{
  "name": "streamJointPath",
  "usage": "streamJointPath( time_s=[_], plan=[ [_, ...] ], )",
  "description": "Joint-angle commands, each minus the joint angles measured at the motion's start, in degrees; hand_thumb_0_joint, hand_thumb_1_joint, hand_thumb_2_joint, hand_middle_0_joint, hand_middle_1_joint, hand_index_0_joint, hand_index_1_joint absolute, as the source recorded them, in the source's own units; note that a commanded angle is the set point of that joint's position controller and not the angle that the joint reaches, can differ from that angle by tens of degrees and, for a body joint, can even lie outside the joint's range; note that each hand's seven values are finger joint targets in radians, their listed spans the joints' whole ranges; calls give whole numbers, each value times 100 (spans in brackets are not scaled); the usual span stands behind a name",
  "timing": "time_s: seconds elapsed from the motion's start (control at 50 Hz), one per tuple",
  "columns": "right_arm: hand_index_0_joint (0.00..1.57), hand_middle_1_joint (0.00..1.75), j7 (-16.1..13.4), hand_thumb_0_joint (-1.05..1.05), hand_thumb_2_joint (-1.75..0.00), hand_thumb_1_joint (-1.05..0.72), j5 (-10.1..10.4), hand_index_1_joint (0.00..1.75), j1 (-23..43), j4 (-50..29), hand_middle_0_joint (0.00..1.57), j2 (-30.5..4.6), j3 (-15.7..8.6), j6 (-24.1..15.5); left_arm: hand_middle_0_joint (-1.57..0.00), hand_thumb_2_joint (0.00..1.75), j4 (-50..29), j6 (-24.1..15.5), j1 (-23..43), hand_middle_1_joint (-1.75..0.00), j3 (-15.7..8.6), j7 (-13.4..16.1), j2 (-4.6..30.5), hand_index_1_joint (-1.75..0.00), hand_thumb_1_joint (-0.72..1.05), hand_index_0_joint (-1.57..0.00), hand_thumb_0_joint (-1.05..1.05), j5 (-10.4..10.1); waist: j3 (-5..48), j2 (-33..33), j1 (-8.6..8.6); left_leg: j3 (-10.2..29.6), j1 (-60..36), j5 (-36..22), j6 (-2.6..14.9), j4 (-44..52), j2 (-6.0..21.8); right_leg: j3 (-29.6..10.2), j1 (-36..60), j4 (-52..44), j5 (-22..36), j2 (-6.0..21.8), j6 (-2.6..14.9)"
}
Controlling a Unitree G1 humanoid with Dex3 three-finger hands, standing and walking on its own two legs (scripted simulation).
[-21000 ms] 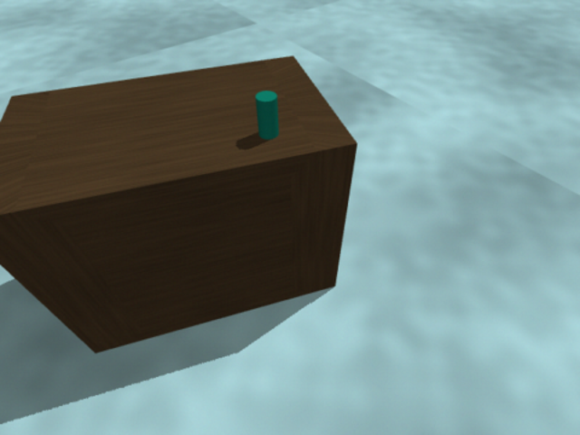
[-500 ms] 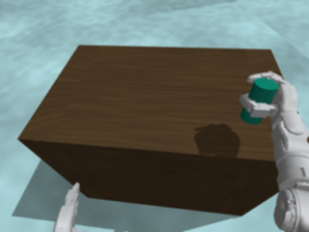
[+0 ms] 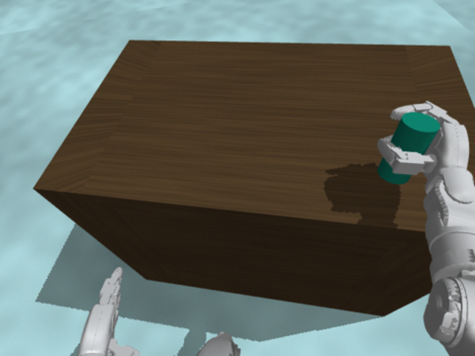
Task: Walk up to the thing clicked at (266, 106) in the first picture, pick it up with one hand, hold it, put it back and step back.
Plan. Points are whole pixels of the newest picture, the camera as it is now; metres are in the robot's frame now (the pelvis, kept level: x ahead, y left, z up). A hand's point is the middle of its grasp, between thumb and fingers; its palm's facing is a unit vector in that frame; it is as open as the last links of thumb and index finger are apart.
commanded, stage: lower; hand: right
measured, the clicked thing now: (405, 149) +0.48 -0.18 +0.07
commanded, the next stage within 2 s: loosen in 0.70 s
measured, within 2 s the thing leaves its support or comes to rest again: rests again in 1.04 s
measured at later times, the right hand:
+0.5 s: hand (394, 148) +0.50 -0.17 +0.05, palm faces +0.06 +1.00 +0.01, open 7.8 cm
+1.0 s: hand (395, 149) +0.50 -0.17 +0.05, palm faces +0.08 +1.00 +0.01, open 8.1 cm
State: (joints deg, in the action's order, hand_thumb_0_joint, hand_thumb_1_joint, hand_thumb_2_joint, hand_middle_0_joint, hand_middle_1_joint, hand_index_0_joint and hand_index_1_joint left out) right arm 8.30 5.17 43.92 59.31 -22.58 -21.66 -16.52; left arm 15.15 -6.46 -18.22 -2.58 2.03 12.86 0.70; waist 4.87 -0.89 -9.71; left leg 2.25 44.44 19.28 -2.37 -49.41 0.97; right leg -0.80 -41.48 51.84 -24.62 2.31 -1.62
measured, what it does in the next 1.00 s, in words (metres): stands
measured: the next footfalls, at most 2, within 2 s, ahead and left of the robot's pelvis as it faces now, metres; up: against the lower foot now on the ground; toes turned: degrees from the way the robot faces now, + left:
none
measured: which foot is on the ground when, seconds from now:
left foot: down 0.00-1.00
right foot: down 0.00-1.00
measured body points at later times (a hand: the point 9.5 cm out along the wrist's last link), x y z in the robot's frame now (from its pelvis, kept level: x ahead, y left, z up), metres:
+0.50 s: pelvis +0.00 +0.00 -0.02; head +0.10 -0.03 +0.42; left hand +0.15 +0.27 -0.03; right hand +0.49 -0.22 +0.06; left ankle +0.05 +0.15 -0.69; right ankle +0.00 -0.14 -0.69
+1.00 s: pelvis +0.00 +0.00 -0.03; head +0.11 -0.02 +0.41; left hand +0.15 +0.26 -0.04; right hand +0.49 -0.23 +0.05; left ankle +0.05 +0.15 -0.69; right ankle +0.00 -0.14 -0.69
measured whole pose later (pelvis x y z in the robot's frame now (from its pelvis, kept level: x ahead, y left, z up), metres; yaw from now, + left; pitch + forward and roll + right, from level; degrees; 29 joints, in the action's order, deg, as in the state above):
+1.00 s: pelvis +0.00 +0.00 -0.03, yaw +0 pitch +20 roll +1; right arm 7.2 2.5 47.6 62.5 -25.1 -24.0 -20.5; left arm 2.5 -4.4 -22.1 -1.9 0.5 13.4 2.1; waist 7.1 -0.2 -12.1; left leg 1.0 55.6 23.1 -2.2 -59.1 0.5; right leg -2.6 -53.4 62.7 -28.9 2.6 -2.0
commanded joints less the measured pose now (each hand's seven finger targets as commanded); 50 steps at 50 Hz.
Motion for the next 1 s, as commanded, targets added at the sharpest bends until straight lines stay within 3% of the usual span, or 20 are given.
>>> streamJointPath(
  time_s=[0.0,0.04,0.08,0.14,0.2,0.26,0.32,0.34,0.38,0.44,0.48,0.5,0.52,0.56,0.62,0.66,0.76,0.92,0.96,0.98],
  plan=[
    [136,142,-52,0,-132,-43,38,142,3027,-1306,134,-1475,-172,-652,-5,5,-1132,-343,107,-5,-237,28,706,-5,-54,-5,0,26,2925,550,67,-219,-1292,-1467,234,371,-169,81,1032,-412,1502,-206,210],
    [136,142,-82,0,-132,-44,-40,142,3380,-1450,134,-1700,-226,-708,-5,5,-1093,-305,-16,-5,-324,36,779,-5,-53,-6,0,69,2984,801,-10,-248,-1018,-1368,258,292,-205,55,1192,-364,1553,-175,171],
    [136,143,-86,0,-133,-41,-12,143,3017,-1037,133,-1340,-118,-681,-5,4,-1157,-299,-75,-5,-281,12,743,-5,-52,-6,0,79,2772,669,-84,-257,-974,-1258,256,282,-198,45,955,-350,1340,-185,180],
    [136,143,-130,0,-132,-42,-39,143,3306,-1347,133,-1651,-308,-769,-5,4,-1631,-318,140,-5,-271,12,783,-5,-53,-6,0,82,3173,742,-65,-272,-1068,-1439,268,139,-209,48,1018,-246,1602,-157,154],
    [136,143,-100,0,-133,-44,-70,143,2815,-759,134,-1347,-113,-683,-5,4,-1169,-232,-508,-5,-382,-17,814,-5,-53,-6,0,105,2531,691,-146,-306,-806,-1240,273,136,-216,48,707,-230,1326,-179,172],
    [134,141,-114,0,-131,-42,-102,141,3368,-1509,132,-1815,-373,-765,-5,5,-2033,-308,65,-5,-504,3,992,-5,-54,-5,0,86,3356,628,-165,-277,-1099,-1510,250,41,-199,38,839,-78,1533,-157,190],
    [135,142,-127,0,-131,-42,-31,142,3085,-1024,133,-1315,-208,-710,-5,5,-1685,-278,-281,-5,-586,-10,979,-5,-54,-5,0,99,2784,639,-223,-345,-683,-1301,281,-5,-235,-8,729,-80,1456,-159,166],
    [134,141,-110,0,-130,-42,-40,141,3029,-1013,132,-1255,-140,-710,-5,5,-1465,-268,-377,-5,-396,-40,787,-5,-54,-5,0,95,2728,792,-142,-356,-590,-1162,293,-17,-243,-21,719,-110,1421,-146,153],
    [134,140,-133,0,-129,-43,-89,140,3448,-1488,132,-1630,-308,-831,-5,5,-2177,-318,169,-5,-359,-23,873,-5,-55,-5,0,99,3274,792,-142,-366,-686,-1349,299,-97,-255,-55,924,-16,1753,-107,136],
    [133,140,-96,0,-129,-40,-114,140,2827,-738,131,-1334,-198,-795,-5,5,-1311,-219,-633,-5,-390,-53,773,-5,-54,-5,0,156,2836,1038,-196,-366,-375,-1342,325,-214,-260,-55,813,81,1983,-102,82],
    [134,141,-61,0,-131,-42,-110,141,3008,-998,132,-1249,-145,-798,-5,5,-1712,-243,-408,-5,-405,-69,832,-5,-54,-5,0,152,3262,950,-250,-352,-566,-1542,309,-226,-260,-55,854,128,2047,-128,113],
    [136,143,-127,0,-132,-43,-128,143,3429,-1610,134,-2026,-591,-871,-5,5,-1922,-232,-197,-5,-443,-46,924,-5,-54,-5,0,151,3530,1135,-87,-305,-720,-1539,308,-232,-235,-13,870,163,1982,-124,120],
    [136,143,-122,0,-133,-43,-173,143,3418,-1512,134,-1746,-337,-829,-5,5,-1912,-222,-231,-5,-500,-34,936,-5,-54,-5,0,164,3556,1142,-188,-300,-759,-1544,301,-230,-236,15,889,160,1824,-146,138],
    [137,143,-157,0,-132,-44,-108,143,3046,-1003,135,-1429,-307,-784,-5,4,-1690,-174,-417,-5,-556,-50,938,-5,-53,-5,0,153,2886,716,-268,-346,-639,-1306,296,-191,-248,-15,414,120,1442,-167,169],
    [136,142,-221,0,-131,-44,-122,142,3411,-1508,134,-1745,-455,-904,-5,4,-2427,-243,58,-5,-464,-33,950,-5,-54,-5,0,116,3276,618,-232,-302,-851,-1185,266,-144,-232,12,412,146,1162,-157,216],
    [137,143,-198,0,-132,-44,-180,143,2996,-957,135,-1380,-239,-854,-5,4,-1907,-184,-467,-5,-296,-56,714,-5,-53,-5,0,137,2797,615,-267,-292,-629,-1162,271,-180,-237,43,217,195,1119,-170,211],
    [134,140,-164,0,-129,-42,-237,140,2975,-949,132,-1578,-314,-848,-5,4,-2080,-172,-534,-5,-466,-66,886,-5,-54,-5,0,167,3003,860,-290,-304,-418,-1226,288,-313,-230,17,374,270,1302,-154,174],
    [119,96,-125,0,-71,-6,-168,96,2835,-796,119,-1327,-236,-759,-5,2,-2293,-124,-500,-6,-443,-97,865,-4,-50,-7,0,117,2812,607,-316,-323,-543,-1019,267,-292,-218,6,19,262,993,-156,203],
    [117,89,-132,0,-61,4,-192,90,3039,-1100,117,-1494,-305,-782,-5,2,-2396,-129,-399,-6,-400,-100,812,-4,-50,-7,0,98,3054,746,-228,-294,-607,-1136,269,-345,-210,26,118,286,1126,-163,193],
    [109,88,-123,0,-63,11,-207,88,2967,-908,109,-1337,-173,-762,-5,4,-2252,-100,-548,-5,-426,-91,826,-4,-52,-6,0,123,2919,733,-313,-336,-469,-1120,283,-352,-233,8,182,289,1172,-149,182]
  ],
)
